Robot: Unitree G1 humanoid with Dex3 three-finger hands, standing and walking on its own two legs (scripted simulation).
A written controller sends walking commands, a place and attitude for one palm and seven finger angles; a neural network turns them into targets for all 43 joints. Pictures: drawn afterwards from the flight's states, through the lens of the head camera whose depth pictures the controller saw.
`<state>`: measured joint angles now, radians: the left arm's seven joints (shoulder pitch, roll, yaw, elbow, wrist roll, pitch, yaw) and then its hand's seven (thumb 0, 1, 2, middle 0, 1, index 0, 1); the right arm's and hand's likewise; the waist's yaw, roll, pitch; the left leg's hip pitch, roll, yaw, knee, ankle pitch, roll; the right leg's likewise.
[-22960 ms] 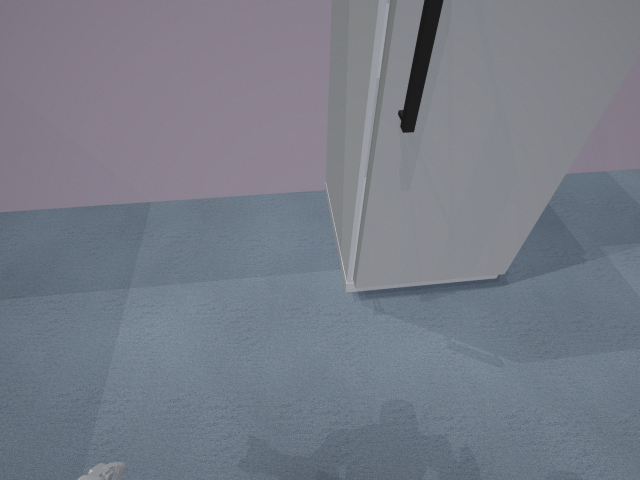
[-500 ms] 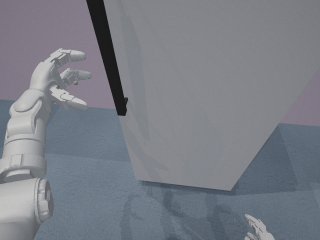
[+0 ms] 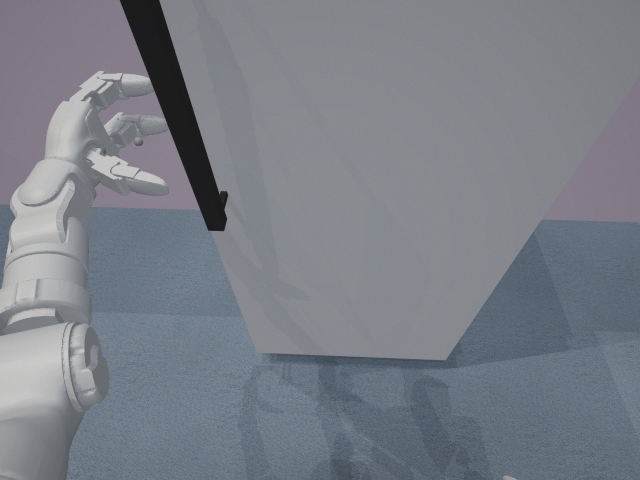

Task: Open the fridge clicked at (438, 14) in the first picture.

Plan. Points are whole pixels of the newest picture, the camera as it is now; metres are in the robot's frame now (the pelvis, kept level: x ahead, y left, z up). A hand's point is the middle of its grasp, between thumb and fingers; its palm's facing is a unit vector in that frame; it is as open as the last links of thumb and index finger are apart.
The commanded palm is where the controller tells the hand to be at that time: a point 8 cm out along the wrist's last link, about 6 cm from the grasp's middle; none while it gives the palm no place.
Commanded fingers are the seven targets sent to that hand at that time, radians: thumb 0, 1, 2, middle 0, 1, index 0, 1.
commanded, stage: move the hooked fingers beside the handle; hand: left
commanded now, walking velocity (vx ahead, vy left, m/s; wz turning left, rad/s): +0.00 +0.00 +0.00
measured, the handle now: (180, 87) +0.50 +0.15 +0.23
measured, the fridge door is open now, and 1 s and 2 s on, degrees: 0 0 0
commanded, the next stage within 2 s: feel for the door with the fingertips in 0.60 s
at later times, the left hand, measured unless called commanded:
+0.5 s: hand (133, 152) +0.44 +0.21 +0.19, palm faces -0.06 -1.00 -0.03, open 14.0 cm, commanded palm +0.42 +0.26 +0.18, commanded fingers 0.00 -0.50 0.30 -0.30 -1.20 -0.30 -1.20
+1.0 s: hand (149, 158) +0.43 +0.18 +0.19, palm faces -0.08 -1.00 -0.02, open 14.0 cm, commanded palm +0.40 +0.23 +0.18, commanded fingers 0.00 -0.50 0.30 -0.30 -1.20 -0.30 -1.20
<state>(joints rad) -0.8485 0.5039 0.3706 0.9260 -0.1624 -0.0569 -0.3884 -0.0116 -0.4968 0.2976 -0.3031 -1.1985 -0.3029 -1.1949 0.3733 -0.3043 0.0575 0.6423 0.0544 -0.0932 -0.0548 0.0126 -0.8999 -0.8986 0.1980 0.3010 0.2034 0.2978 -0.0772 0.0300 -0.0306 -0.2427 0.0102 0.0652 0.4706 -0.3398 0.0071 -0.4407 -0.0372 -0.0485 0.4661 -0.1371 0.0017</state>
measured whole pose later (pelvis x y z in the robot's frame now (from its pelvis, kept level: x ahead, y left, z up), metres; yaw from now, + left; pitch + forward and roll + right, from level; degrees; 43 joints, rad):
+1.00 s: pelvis -0.01 +0.00 +0.00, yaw +1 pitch +4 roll +0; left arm -0.77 0.41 0.29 0.79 -0.20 -0.02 -0.35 -0.01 -0.50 0.30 -0.30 -1.20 -0.30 -1.20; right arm 0.33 -0.30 0.06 0.64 0.06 -0.09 -0.05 0.01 -0.90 -0.90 0.20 0.30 0.20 0.30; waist -0.04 0.03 -0.03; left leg -0.22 0.01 0.05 0.48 -0.34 0.00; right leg -0.41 -0.04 -0.06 0.47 -0.14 0.00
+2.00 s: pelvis -0.01 -0.01 +0.00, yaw +0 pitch +8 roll +1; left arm -0.96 0.51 0.34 1.07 -0.14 -0.12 -0.35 -0.01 -0.50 0.30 -0.33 -1.21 -0.33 -1.21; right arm 0.37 -0.30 0.06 0.64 0.05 -0.09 -0.06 0.01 -0.90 -0.90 0.20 0.30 0.20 0.30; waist -0.10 0.02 -0.03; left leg -0.33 0.02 0.06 0.54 -0.35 0.00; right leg -0.51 -0.03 -0.05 0.50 -0.13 -0.01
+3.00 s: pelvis -0.02 -0.01 +0.00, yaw +1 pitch +5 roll +1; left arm -0.91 0.34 0.22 0.94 -0.15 -0.05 -0.20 -0.01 -0.50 0.30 -0.30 -1.20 -0.29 -1.20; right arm 0.31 -0.28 0.06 0.66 0.05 -0.09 -0.06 0.01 -0.90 -0.90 0.20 0.30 0.20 0.30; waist -0.05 0.03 -0.02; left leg -0.24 0.01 0.04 0.48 -0.32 0.00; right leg -0.43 -0.04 -0.06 0.48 -0.13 -0.01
